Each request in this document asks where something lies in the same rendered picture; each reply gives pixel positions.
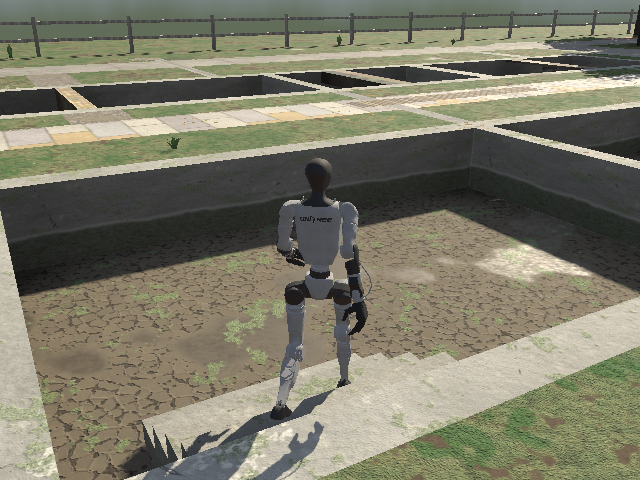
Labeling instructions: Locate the robot right upper arm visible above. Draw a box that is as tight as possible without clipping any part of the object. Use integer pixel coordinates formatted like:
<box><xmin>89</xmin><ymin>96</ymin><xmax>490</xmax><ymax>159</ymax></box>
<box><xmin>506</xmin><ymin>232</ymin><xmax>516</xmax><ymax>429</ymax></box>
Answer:
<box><xmin>339</xmin><ymin>201</ymin><xmax>359</xmax><ymax>259</ymax></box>

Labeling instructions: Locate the left robot shin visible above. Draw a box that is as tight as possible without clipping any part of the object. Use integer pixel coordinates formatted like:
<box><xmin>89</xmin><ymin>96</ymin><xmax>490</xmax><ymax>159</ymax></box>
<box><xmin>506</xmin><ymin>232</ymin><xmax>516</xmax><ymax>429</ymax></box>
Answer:
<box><xmin>276</xmin><ymin>344</ymin><xmax>300</xmax><ymax>408</ymax></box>

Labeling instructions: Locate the robot left upper arm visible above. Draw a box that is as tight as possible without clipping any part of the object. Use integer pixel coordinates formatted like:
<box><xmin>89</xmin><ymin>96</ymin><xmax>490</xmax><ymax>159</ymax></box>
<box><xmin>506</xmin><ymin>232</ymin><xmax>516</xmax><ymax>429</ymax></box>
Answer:
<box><xmin>277</xmin><ymin>200</ymin><xmax>300</xmax><ymax>251</ymax></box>

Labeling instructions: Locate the left robot forearm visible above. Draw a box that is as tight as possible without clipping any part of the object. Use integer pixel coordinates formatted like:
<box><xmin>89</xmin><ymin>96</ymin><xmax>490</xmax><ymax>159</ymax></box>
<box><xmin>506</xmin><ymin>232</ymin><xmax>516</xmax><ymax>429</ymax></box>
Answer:
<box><xmin>276</xmin><ymin>237</ymin><xmax>295</xmax><ymax>259</ymax></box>

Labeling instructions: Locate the right robot forearm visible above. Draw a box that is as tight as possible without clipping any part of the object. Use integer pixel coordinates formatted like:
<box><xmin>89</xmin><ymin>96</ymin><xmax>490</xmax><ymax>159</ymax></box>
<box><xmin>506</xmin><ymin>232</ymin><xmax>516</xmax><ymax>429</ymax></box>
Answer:
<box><xmin>345</xmin><ymin>244</ymin><xmax>365</xmax><ymax>303</ymax></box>

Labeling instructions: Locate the left robot hand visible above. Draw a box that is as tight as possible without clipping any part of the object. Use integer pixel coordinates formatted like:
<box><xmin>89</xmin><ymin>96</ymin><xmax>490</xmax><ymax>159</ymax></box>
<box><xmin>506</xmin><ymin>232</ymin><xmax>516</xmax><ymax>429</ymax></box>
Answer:
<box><xmin>286</xmin><ymin>246</ymin><xmax>305</xmax><ymax>267</ymax></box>

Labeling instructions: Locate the robot right thigh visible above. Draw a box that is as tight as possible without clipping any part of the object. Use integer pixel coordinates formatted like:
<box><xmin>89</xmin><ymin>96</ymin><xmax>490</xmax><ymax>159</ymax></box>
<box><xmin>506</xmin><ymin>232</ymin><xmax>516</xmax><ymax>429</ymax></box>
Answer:
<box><xmin>332</xmin><ymin>279</ymin><xmax>352</xmax><ymax>342</ymax></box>

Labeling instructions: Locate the right robot hand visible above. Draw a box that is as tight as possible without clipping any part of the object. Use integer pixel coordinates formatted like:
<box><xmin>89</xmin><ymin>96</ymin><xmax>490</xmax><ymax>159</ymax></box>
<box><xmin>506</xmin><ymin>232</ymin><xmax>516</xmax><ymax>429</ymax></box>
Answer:
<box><xmin>342</xmin><ymin>301</ymin><xmax>368</xmax><ymax>336</ymax></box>

